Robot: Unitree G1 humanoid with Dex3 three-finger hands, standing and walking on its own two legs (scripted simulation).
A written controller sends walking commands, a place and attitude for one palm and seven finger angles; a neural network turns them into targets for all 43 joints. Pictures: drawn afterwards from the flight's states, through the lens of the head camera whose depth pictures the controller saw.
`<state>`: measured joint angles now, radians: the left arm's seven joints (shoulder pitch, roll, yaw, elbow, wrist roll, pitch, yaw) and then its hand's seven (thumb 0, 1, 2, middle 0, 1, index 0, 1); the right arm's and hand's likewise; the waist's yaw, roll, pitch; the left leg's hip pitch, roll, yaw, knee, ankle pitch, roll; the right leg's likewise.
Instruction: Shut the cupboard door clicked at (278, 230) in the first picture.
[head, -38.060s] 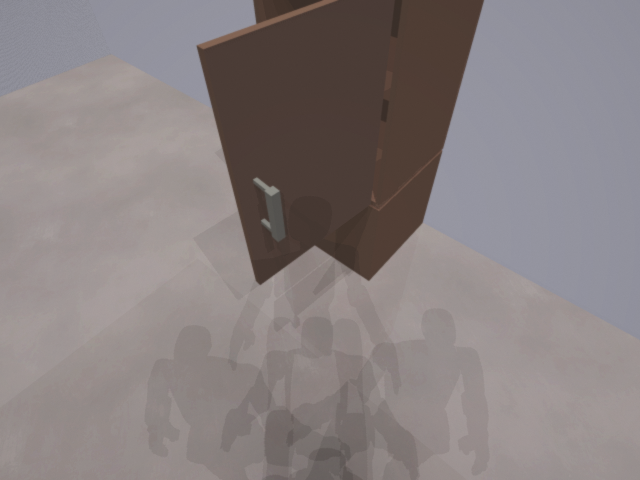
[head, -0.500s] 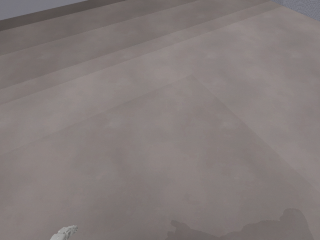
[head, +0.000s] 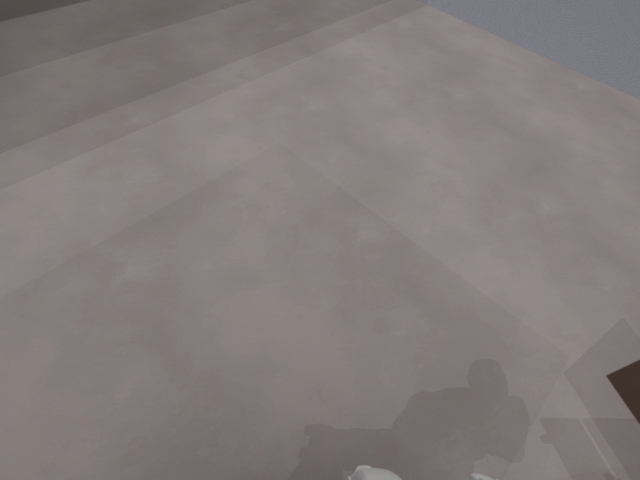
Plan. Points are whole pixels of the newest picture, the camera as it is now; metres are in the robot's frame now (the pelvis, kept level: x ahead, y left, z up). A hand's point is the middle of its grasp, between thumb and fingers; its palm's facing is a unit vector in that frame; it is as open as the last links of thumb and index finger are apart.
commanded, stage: turn to face it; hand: left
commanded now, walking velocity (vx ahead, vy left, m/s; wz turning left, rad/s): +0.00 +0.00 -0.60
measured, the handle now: out of the picture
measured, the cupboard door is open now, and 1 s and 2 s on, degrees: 59 59 59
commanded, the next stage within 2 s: take the last steps up to it in 1.90 s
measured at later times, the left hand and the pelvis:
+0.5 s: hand (224, 470) +0.15 +0.13 -0.15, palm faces -0.27 -0.93 -0.26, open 7.4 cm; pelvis +0.01 -0.04 +0.00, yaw -18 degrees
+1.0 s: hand (246, 403) +0.24 +0.12 -0.16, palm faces -0.54 -0.81 -0.22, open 7.4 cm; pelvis +0.04 -0.01 +0.01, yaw -36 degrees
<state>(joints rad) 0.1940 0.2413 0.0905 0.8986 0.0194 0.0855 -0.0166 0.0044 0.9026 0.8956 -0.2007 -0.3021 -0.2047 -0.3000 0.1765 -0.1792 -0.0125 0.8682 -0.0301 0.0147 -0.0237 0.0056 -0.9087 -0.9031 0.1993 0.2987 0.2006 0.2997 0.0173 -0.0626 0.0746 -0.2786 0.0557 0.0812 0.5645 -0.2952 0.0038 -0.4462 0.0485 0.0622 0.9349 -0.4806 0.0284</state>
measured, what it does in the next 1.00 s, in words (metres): steps on the spot, turning right: right foot, then left foot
